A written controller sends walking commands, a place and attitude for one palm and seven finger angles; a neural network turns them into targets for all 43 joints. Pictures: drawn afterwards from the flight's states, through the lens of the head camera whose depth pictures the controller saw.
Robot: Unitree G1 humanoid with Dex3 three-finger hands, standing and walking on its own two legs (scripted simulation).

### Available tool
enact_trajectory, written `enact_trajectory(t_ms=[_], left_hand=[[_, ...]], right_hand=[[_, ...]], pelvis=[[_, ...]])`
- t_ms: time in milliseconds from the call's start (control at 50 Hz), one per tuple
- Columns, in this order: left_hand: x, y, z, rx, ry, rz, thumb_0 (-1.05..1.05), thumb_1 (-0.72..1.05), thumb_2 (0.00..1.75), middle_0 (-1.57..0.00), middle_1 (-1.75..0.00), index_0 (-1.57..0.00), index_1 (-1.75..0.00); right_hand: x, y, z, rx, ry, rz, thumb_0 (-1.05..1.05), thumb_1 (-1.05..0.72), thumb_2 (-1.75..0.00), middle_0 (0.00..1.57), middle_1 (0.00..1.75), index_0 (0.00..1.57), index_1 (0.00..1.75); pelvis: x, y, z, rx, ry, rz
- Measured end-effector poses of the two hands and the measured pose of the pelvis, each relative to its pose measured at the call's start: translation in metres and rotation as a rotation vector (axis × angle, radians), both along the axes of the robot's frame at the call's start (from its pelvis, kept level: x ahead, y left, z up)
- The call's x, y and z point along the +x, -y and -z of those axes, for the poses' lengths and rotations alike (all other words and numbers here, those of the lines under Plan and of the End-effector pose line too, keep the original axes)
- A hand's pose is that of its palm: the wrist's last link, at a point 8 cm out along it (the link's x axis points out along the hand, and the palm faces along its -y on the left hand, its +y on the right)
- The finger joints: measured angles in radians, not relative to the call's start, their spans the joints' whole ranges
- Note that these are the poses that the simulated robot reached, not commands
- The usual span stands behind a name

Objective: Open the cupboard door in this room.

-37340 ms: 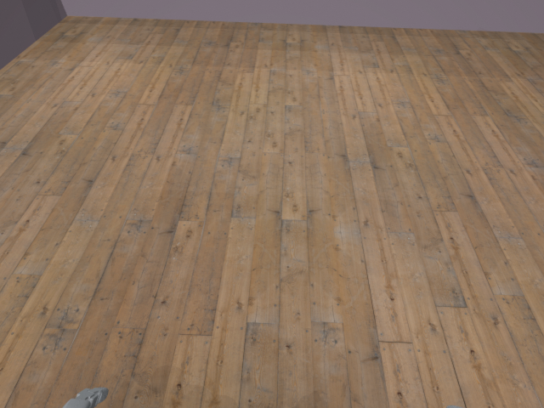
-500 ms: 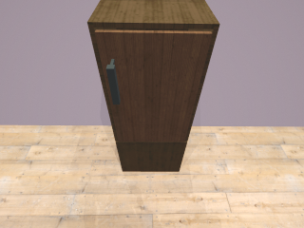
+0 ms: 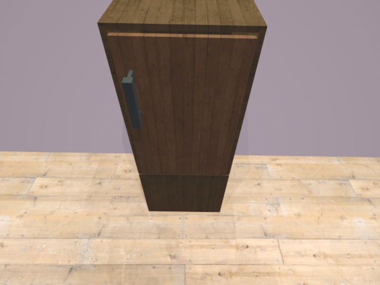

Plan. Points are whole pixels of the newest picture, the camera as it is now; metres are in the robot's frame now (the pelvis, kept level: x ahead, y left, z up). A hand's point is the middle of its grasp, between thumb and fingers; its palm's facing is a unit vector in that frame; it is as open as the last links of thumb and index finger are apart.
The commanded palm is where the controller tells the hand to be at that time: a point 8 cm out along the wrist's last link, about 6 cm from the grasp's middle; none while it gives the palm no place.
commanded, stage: come to a stop and stand still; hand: left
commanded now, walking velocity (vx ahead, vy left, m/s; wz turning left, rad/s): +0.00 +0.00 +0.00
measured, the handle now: (134, 99) +0.57 +0.20 +0.06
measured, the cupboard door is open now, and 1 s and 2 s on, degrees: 0 0 0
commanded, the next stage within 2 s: look again from close up in 0.70 s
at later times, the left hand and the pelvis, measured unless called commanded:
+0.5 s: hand out of the picture +0.01 +0.14 -0.18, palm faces +0.05 -0.98 -0.18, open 7.4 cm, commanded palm none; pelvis +0.03 -0.02 +0.00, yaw +0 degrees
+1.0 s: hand out of the picture +0.03 +0.16 -0.18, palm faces +0.01 -0.98 -0.19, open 7.4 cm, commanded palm none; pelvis +0.04 +0.00 -0.01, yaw +0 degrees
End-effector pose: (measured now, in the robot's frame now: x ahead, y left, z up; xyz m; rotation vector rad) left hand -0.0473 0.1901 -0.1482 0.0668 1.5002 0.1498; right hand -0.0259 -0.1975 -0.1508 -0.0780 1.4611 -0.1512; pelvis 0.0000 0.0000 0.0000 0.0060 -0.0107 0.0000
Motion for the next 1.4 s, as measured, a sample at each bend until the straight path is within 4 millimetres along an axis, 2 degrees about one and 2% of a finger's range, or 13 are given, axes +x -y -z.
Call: enact_trajectory(t_ms=[400,840,920,1000,1180,1280,1400], left_hand=[[0.050,-0.001,-0.002,0.039,0.070,0.022,0.00,0.91,0.90,-0.19,-0.30,-0.20,-0.30],[0.058,0.002,-0.002,0.050,0.062,0.033,0.00,0.91,0.90,-0.20,-0.30,-0.20,-0.30],[0.062,-0.006,0.002,0.048,0.080,0.061,0.00,0.91,0.90,-0.20,-0.30,-0.20,-0.30],[0.075,-0.020,0.004,0.059,0.115,0.064,0.01,0.91,0.90,-0.20,-0.30,-0.20,-0.30],[0.100,-0.052,0.000,0.092,0.189,0.082,0.01,0.91,0.90,-0.20,-0.30,-0.20,-0.30],[0.100,-0.063,-0.002,0.098,0.181,0.090,0.00,0.91,0.90,-0.20,-0.30,-0.20,-0.30],[0.091,-0.068,-0.002,0.096,0.147,0.092,0.00,0.91,0.90,-0.19,-0.30,-0.20,-0.30]], right_hand=[[0.033,0.028,-0.002,-0.030,0.019,-0.023,0.01,-0.92,-0.90,0.20,0.30,0.20,0.30],[0.060,0.042,-0.002,-0.052,0.041,-0.039,0.01,-0.93,-0.90,0.20,0.30,0.20,0.30],[0.070,0.040,0.002,-0.060,0.104,-0.031,0.01,-0.93,-0.90,0.20,0.30,0.20,0.30],[0.077,0.030,0.002,-0.064,0.144,-0.039,0.01,-0.93,-0.90,0.20,0.30,0.20,0.30],[0.079,0.016,-0.001,-0.065,0.157,-0.065,0.01,-0.94,-0.90,0.20,0.30,0.20,0.30],[0.076,0.012,-0.003,-0.064,0.146,-0.074,0.01,-0.93,-0.90,0.20,0.30,0.20,0.30],[0.075,0.010,-0.005,-0.067,0.131,-0.075,0.01,-0.92,-0.90,0.21,0.30,0.20,0.30]], pelvis=[[0.021,0.015,-0.001,0.004,0.001,-0.004],[0.034,0.019,0.001,-0.008,-0.010,0.003],[0.034,0.010,0.007,-0.030,-0.013,0.006],[0.035,0.001,0.009,-0.016,-0.001,0.008],[0.031,-0.013,0.008,-0.005,0.002,0.008],[0.030,-0.018,0.007,-0.002,-0.008,0.010],[0.029,-0.021,0.005,-0.001,-0.011,0.013]])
